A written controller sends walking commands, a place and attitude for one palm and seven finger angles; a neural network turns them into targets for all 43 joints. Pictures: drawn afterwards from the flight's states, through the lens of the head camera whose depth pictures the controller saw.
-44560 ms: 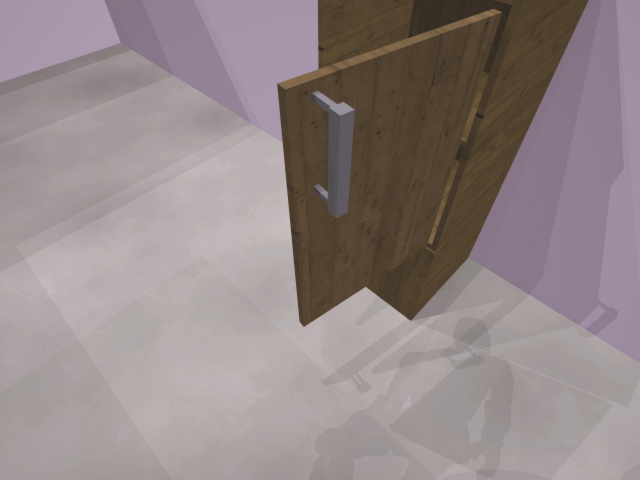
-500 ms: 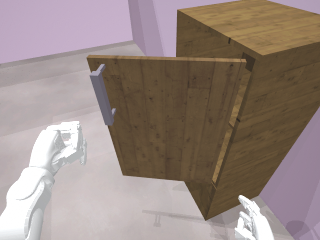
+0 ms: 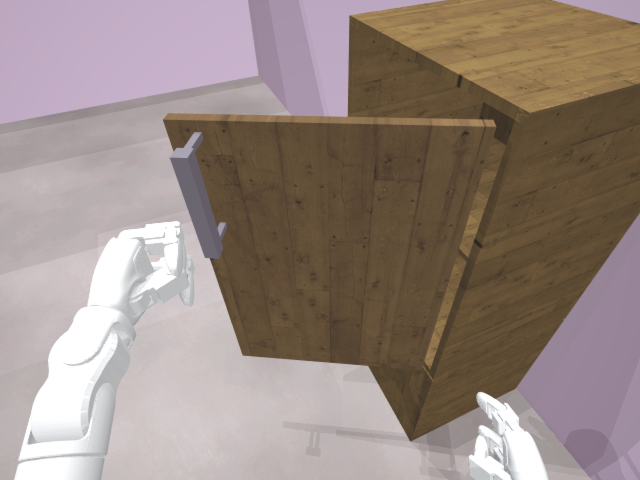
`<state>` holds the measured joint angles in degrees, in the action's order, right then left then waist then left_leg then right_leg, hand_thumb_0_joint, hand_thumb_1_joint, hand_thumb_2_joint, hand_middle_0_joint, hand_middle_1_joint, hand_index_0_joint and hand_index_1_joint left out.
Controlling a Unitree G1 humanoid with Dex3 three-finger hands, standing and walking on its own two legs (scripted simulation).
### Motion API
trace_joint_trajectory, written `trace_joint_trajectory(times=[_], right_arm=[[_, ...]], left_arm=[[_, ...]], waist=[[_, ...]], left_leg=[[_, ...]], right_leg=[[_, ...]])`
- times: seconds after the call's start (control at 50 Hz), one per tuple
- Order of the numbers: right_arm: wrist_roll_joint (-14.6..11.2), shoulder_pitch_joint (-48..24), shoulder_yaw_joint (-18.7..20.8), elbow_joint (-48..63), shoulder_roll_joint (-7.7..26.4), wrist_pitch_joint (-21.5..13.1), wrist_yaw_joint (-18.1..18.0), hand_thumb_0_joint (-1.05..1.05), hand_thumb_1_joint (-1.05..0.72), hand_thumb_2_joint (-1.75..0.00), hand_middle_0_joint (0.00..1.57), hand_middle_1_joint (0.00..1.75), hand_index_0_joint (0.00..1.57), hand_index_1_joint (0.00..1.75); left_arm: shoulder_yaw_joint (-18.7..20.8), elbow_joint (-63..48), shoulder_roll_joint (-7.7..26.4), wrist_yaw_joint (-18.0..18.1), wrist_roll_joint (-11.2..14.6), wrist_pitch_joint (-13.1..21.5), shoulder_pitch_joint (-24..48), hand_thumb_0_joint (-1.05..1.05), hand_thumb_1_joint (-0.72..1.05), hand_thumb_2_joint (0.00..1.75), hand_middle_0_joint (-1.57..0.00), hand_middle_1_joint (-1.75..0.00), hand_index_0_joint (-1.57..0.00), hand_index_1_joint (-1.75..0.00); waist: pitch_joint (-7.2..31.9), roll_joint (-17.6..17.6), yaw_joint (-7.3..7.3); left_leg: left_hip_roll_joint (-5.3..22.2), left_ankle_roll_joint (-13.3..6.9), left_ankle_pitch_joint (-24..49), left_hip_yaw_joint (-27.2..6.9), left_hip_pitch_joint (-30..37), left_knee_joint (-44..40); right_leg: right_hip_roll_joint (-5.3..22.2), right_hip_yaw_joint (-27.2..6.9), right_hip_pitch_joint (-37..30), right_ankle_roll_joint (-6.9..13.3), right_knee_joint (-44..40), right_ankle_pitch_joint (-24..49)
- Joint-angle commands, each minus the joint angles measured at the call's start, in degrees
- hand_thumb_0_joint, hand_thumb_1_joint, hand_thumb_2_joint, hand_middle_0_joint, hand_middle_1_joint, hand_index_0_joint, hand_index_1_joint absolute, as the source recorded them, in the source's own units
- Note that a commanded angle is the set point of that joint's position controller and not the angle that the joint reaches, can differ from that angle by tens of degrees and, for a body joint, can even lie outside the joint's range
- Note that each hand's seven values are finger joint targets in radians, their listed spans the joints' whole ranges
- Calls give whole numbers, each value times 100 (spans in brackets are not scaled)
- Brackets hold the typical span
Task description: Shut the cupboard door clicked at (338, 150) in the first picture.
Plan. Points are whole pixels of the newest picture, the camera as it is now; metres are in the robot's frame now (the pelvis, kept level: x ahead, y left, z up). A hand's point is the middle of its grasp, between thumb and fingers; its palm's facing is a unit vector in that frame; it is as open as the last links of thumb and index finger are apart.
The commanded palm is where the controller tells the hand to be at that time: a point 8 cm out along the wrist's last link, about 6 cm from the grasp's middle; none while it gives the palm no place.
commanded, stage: bring the fist close to the handle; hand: left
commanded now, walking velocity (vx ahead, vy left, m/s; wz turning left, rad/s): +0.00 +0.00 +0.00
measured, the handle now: (205, 198) +0.43 +0.21 +0.15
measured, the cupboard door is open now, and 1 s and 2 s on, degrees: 61 61 43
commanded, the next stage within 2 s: push the door shut along its arc in 0.70 s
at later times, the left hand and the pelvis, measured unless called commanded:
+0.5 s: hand (200, 245) +0.33 +0.18 +0.16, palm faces +0.01 -1.00 -0.05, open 3.1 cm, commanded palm +0.30 +0.23 +0.16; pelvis +0.00 +0.00 +0.00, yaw -1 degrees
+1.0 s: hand (200, 240) +0.34 +0.18 +0.16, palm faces -0.01 -1.00 -0.05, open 3.1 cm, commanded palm +0.32 +0.22 +0.16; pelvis +0.00 +0.00 +0.00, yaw +0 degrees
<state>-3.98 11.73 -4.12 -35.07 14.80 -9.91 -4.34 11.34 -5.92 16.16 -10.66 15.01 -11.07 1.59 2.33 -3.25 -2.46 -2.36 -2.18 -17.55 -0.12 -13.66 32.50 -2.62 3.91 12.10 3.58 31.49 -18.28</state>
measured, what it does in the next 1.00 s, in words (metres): stands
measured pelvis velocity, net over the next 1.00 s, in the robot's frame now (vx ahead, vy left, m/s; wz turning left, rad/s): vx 0.00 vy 0.00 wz -0.01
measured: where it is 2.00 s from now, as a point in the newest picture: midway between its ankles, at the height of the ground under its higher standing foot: outside the picture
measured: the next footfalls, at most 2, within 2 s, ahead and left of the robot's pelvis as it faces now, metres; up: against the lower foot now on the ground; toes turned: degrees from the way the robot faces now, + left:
none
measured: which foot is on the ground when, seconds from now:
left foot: down 0.00-1.00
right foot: down 0.00-1.00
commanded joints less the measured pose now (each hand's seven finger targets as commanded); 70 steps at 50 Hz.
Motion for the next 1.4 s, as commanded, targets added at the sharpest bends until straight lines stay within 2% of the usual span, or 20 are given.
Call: trace_joint_trajectory(times=[0.0, 0.02, 0.1, 0.22, 0.32, 0.4, 0.42, 0.62, 0.68, 0.72, 0.76, 0.84, 0.96, 1.02, 1.08, 1.12, 1.2, 1.3, 1.32, 1.38], right_arm=[[-3, -789, 252, 871, 621, -238, -112, 0, -90, -90, 20, 30, 20, 30], [2, -779, 268, 843, 656, -210, -114, 0, -90, -90, 20, 30, 20, 30], [8, -794, 241, 875, 592, -181, -66, 0, -90, -90, 20, 30, 20, 30], [-12, -770, 276, 863, 644, -25, -3, 0, -90, -90, 20, 30, 20, 30], [-1, -757, 291, 913, 647, 44, -5, 0, -90, -90, 20, 30, 20, 30], [-15, -755, 298, 989, 592, 15, 24, 0, -90, -90, 20, 30, 20, 30], [-4, -718, 327, 967, 629, 4, 25, 0, -90, -90, 20, 30, 20, 30], [-22, -761, 320, 916, 653, 65, -25, 0, -90, -90, 20, 30, 20, 30], [-31, -776, 288, 898, 621, 52, -36, 0, -90, -90, 20, 30, 20, 30], [-17, -751, 308, 865, 672, 65, -33, 0, -90, -90, 20, 30, 20, 30], [-27, -789, 277, 904, 625, 85, -13, 0, -90, -90, 20, 30, 20, 30], [-6, -766, 287, 909, 655, 152, -9, 0, -90, -90, 20, 30, 20, 30], [-49, -722, 264, 831, 665, 165, -71, 0, -90, -90, 20, 30, 20, 30], [-45, -631, 295, 792, 737, 146, -83, 0, -90, -90, 20, 30, 20, 30], [-67, -571, 291, 792, 733, 159, -72, 0, -90, -90, 20, 30, 20, 30], [-66, -495, 311, 726, 808, 189, -81, 0, -90, -90, 20, 30, 20, 30], [-83, -440, 314, 698, 797, 163, -83, 0, -90, -90, 20, 30, 20, 30], [-59, -291, 327, 610, 843, 127, -66, 0, -90, -90, 20, 30, 20, 30], [-51, -209, 350, 552, 899, 151, -73, 0, -90, -90, 20, 30, 20, 30], [-57, -141, 342, 481, 901, 112, -68, 0, -90, -90, 20, 30, 20, 30]], left_arm=[[367, -907, 956, 66, 47, 361, 2396, 0, 90, 90, -130, -150, -130, -150], [504, -787, 1177, 91, 20, 374, 2364, 0, 90, 90, -130, -150, -130, -150], [437, -601, 982, 93, 33, 446, 2503, 0, 90, 90, -130, -150, -130, -150], [523, -84, 1088, 124, -4, 368, 2671, 0, 90, 90, -130, -150, -130, -150], [643, -108, 1260, 178, -50, 468, 2951, 0, 90, 90, -130, -150, -130, -150], [329, -354, 885, 88, -36, 617, 2875, 0, 90, 90, -130, -150, -130, -150], [573, -276, 1119, 110, -20, 618, 2627, 0, 90, 90, -130, -150, -130, -150], [476, -270, 1130, 138, -17, 608, 3020, 0, 90, 90, -130, -150, -130, -150], [218, -143, 848, 126, -23, 630, 3202, 0, 90, 90, -130, -150, -130, -150], [498, -1, 1169, 162, -43, 614, 2985, 0, 90, 90, -130, -150, -130, -150], [329, 50, 925, 139, -38, 562, 3018, 0, 90, 90, -130, -150, -130, -150], [649, 183, 1283, 84, -47, 565, 3019, 0, 90, 90, -130, -150, -130, -150], [307, 694, 1161, -205, -2, 696, 4095, 0, 90, 90, -130, -150, -130, -150], [422, 1012, 1412, -339, 10, 772, 4163, 0, 90, 90, -130, -150, -130, -150], [227, 1384, 1206, -476, 30, 815, 4426, 0, 90, 90, -130, -150, -130, -150], [440, 1651, 1565, -491, 18, 863, 4589, 0, 90, 90, -130, -150, -130, -150], [69, 1880, 1275, -589, 10, 1014, 5301, 0, 90, 90, -130, -150, -130, -150], [26, 2290, 1312, -687, 13, 1206, 5722, 0, 90, 90, -130, -150, -130, -150], [230, 2509, 1589, -681, -2, 1233, 5630, 0, 90, 90, -130, -150, -130, -150], [-17, 2918, 1359, -796, 9, 1362, 6192, 0, 90, 90, -130, -150, -130, -150]], waist=[[826, 198, 161], [853, 307, 130], [1202, 183, 63], [925, 482, 77], [1153, 326, 71], [1333, 84, 93], [1349, 250, 34], [1072, 300, 174], [1019, 179, 222], [1035, 294, 133], [1038, 274, 149], [1149, 412, 112], [885, 260, 366], [1118, 227, 329], [1143, 262, 385], [1065, 406, 394], [1180, 139, 534], [1336, 235, 578], [1358, 457, 551], [1302, 375, 669]], left_leg=[[154, -40, 1137, -282, 584, -442], [175, -44, 1158, -252, 554, -407], [147, -20, 1549, -245, 698, -438], [172, -28, 1445, -178, 484, -441], [156, -38, 1552, -153, 588, -427], [149, -30, 1794, -136, 766, -440], [164, -29, 1819, -135, 718, -408], [165, -53, 1366, -145, 671, -456], [144, -42, 1213, -187, 697, -521], [157, -48, 1272, -175, 651, -499], [140, -43, 1315, -172, 625, -527], [132, -62, 1405, -120, 535, -508], [117, -78, 1121, -162, 567, -476], [118, -75, 1170, -177, 590, -415], [105, -76, 1161, -210, 549, -432], [127, -79, 1106, -222, 455, -413], [113, -86, 1020, -270, 570, -401], [111, -92, 1135, -332, 630, -382], [133, -98, 1108, -328, 563, -379], [114, -106, 1000, -356, 504, -358]], right_leg=[[250, -308, 166, -255, -561, 1252], [266, -373, 98, -263, -594, 1263], [263, -295, -140, -217, -472, 1766], [282, -355, -99, -249, -545, 1775], [285, -399, -189, -240, -539, 1903], [258, -335, -233, -216, -462, 2162], [270, -364, -298, -226, -469, 2221], [260, -406, -80, -255, -616, 1683], [241, -350, 25, -231, -637, 1466], [263, -405, -81, -233, -651, 1550], [268, -364, -95, -230, -621, 1626], [299, -431, -284, -260, -608, 1848], [282, -451, 100, -256, -688, 1496], [305, -508, 28, -239, -651, 1546], [289, -438, 134, -222, -613, 1514], [311, -473, 133, -226, -631, 1428], [287, -444, 380, -199, -611, 1252], [267, -397, 430, -171, -558, 1324], [277, -415, 357, -175, -569, 1267], [262, -411, 564, -177, -546, 1172]])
